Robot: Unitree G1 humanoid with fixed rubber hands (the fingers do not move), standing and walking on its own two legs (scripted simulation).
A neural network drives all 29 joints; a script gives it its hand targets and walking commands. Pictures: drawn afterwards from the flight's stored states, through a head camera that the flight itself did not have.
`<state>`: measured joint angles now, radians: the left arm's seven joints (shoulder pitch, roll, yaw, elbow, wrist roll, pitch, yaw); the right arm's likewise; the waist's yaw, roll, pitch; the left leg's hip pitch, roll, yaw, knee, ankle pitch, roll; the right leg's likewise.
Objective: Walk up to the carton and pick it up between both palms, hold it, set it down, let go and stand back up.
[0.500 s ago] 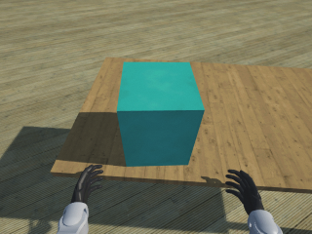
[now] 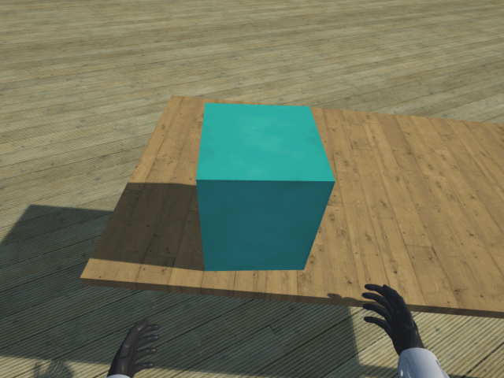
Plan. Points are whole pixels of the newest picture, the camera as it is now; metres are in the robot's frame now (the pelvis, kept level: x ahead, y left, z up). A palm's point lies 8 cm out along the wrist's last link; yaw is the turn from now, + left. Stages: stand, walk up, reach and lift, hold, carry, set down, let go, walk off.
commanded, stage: set down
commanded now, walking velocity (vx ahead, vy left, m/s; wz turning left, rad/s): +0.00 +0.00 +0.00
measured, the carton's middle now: (256, 189) +0.45 +0.03 +0.06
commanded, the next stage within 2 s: let go in 0.40 s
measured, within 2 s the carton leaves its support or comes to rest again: neither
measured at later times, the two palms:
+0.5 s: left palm out of the picture +0.14 +0.22 -0.10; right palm (402, 342) +0.21 -0.21 -0.01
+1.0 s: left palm out of the picture +0.14 +0.24 -0.09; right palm out of the picture +0.10 -0.23 -0.10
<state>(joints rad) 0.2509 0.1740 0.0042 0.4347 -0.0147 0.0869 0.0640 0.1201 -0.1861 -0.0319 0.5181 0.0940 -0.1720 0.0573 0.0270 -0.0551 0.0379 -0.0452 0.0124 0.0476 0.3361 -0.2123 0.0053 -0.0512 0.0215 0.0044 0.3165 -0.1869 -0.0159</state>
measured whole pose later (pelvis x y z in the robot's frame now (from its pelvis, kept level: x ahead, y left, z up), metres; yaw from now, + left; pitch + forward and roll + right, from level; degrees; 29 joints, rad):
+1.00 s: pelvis -0.01 +0.00 -0.01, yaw -1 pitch -2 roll +0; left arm 0.20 0.24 -0.02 0.58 -0.01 0.05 0.03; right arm 0.25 -0.18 -0.05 0.71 -0.03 -0.14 0.03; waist -0.01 0.00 0.07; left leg -0.16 0.01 0.06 0.46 -0.26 0.01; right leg -0.18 0.02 0.01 0.45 -0.23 -0.01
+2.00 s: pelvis -0.05 +0.02 -0.01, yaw +2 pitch -3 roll +0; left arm 0.40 0.22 -0.01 0.94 0.01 -0.01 0.01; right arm 0.41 -0.23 0.00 0.89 0.00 -0.01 -0.02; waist 0.00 0.01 0.01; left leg -0.23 -0.03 0.03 0.47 -0.20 0.04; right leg -0.23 -0.03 -0.01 0.47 -0.19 0.02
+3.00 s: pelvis -0.02 +0.00 -0.01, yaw +2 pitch -1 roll +0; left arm 0.33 0.19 -0.01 1.00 0.00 -0.01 0.03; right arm 0.37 -0.19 0.01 1.00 0.00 -0.01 -0.04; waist 0.00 0.00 0.02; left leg -0.20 0.00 0.00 0.45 -0.23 0.01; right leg -0.19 0.01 -0.02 0.44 -0.22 -0.01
